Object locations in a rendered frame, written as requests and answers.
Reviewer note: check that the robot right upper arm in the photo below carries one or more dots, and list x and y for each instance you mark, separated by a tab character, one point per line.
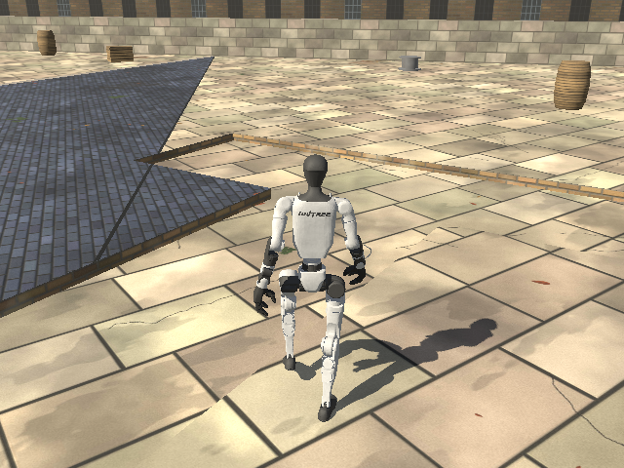
344	207

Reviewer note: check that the left robot forearm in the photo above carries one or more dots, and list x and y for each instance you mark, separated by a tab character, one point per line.
267	267

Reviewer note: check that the robot left upper arm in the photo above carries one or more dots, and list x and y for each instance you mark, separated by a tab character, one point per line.
283	206

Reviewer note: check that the robot left shin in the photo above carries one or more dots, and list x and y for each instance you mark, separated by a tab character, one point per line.
288	326

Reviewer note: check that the right robot hand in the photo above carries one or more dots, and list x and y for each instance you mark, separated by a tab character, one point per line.
351	270

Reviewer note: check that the left robot hand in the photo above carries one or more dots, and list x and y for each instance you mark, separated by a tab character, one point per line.
257	299

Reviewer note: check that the left robot thigh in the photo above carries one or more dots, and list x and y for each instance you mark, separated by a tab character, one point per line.
289	283

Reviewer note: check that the right robot forearm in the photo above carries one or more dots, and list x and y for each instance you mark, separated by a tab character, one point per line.
358	255

